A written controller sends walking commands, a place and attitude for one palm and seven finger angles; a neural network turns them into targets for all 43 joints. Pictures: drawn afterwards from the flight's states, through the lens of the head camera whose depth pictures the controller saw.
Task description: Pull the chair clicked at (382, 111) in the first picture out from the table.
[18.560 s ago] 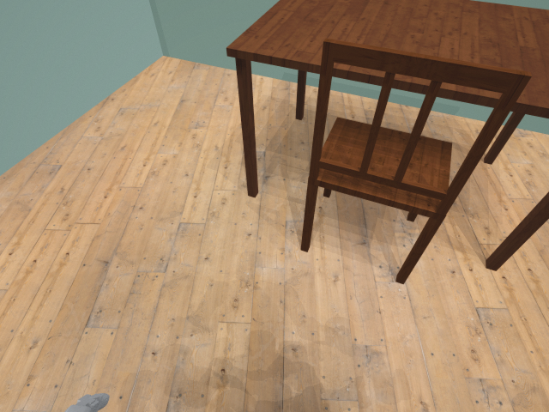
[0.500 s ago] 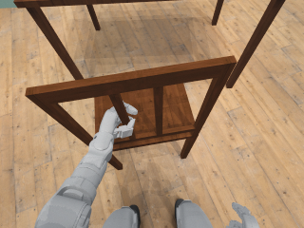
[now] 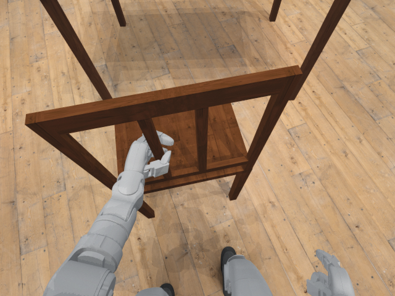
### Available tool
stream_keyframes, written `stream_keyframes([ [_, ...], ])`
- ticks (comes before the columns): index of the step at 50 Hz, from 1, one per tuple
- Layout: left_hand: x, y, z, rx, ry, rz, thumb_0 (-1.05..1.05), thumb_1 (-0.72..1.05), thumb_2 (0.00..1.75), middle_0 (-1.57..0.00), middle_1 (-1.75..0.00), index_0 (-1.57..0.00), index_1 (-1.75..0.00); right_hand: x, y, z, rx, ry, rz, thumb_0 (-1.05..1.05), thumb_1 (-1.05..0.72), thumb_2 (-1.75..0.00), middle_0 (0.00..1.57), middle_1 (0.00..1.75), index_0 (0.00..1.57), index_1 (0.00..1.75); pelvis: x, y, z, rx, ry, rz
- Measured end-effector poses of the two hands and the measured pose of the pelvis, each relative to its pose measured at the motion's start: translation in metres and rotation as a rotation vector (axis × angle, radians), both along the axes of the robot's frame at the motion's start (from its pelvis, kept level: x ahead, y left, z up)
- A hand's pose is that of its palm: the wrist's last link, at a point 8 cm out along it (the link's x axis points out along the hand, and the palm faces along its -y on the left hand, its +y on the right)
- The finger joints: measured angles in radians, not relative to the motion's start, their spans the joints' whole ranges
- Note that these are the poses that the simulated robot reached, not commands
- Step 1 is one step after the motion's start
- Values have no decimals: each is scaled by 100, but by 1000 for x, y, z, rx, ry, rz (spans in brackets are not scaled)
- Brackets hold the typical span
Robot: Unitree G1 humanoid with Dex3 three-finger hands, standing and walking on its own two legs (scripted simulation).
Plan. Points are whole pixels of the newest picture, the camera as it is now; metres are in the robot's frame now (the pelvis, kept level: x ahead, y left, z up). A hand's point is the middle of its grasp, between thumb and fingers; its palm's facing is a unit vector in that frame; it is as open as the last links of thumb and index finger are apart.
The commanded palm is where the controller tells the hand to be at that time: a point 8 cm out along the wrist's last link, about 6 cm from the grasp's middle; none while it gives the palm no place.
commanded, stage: step backward, pulling the chair out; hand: left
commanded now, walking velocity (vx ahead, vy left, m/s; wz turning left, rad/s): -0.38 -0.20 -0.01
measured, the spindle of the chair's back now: (158, 152) +0.41 +0.09 -0.07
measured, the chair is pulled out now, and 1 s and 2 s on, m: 0.44 0.57 0.58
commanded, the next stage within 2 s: stop walking, hand still on the chair in 0.76 s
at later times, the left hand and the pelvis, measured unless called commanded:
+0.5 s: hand (155, 195) +0.30 +0.09 -0.05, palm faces -0.13 -0.97 -0.21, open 5.5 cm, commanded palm +0.28 +0.14 -0.05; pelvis -0.07 +0.00 +0.00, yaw -1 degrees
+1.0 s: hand (152, 223) +0.25 +0.09 -0.05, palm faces -0.09 -0.98 -0.20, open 5.4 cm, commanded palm +0.23 +0.14 -0.03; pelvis -0.12 -0.01 +0.00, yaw -1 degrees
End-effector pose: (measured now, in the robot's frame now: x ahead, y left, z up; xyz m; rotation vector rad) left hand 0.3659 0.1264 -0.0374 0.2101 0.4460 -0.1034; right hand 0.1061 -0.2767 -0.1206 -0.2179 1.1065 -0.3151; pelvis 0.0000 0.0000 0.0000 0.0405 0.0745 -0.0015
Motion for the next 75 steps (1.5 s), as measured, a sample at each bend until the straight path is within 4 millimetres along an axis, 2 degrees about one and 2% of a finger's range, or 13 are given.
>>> stream_keyframes([
  [3,-14,4,1,8,8,-17,2,69,73,-18,-119,-47,-145,-11,14,1,38,-2,18,0,-91,-90,20,30,19,30,-6,2,3,-21,-9,-5],
  [7,-30,7,3,32,10,-20,2,68,74,-20,-119,-47,-145,-30,34,-12,146,43,46,0,-90,-90,20,30,19,30,-6,-7,1,-43,-33,-1],
  [11,-41,10,3,37,7,-1,2,66,76,-22,-118,-48,-145,-48,43,-22,188,88,57,0,-90,-90,20,30,20,30,-21,-13,3,-52,-49,1],
  [22,-61,14,3,32,2,8,2,67,76,-21,-119,-48,-145,-81,20,-12,66,21,3,0,-90,-90,20,30,20,30,-61,3,-2,-20,-42,-12],
  [31,-94,13,4,35,11,51,3,67,76,-22,-117,-47,-145,-111,15,-22,144,76,13,0,-90,-90,20,30,20,30,-77,-19,-1,-63,-48,-21],
  [35,-102,12,4,27,26,80,3,67,76,-21,-117,-48,-145,-115,6,-20,111,73,16,0,-90,-90,20,30,20,30,-85,-21,0,-35,-31,-11],
  [40,-107,13,5,16,37,85,4,68,76,-19,-117,-49,-145,-114,-3,-14,38,31,23,0,-90,-90,20,30,20,30,-99,-12,-4,-33,-28,22],
  [46,-121,16,6,17,38,51,4,69,74,-18,-117,-47,-145,-122,4,-2,23,-11,15,0,-91,-90,20,30,19,30,-117,-5,-2,-14,-45,-5],
  [55,-142,16,7,24,43,92,4,67,76,-20,-116,-49,-145,-145,24,-16,122,44,14,0,-90,-90,20,30,20,30,-113,-18,-2,-35,-64,-13],
  [61,-143,16,8,19,60,106,5,67,76,-20,-115,-50,-145,-141,19,-14,101,39,-2,0,-90,-90,21,30,20,30,-104,-17,2,-31,-69,-15],
  [69,-142,17,9,14,75,85,5,68,75,-18,-116,-50,-145,-114,8,1,39,-34,-4,0,-90,-90,20,30,20,30,-98,-8,4,-34,-84,-19],
  [75,-141,18,9,10,81,64,5,68,74,-17,-117,-50,-145,-96,16,10,30,-78,4,0,-90,-90,20,30,20,30,-92,-1,5,-37,-88,-23],
])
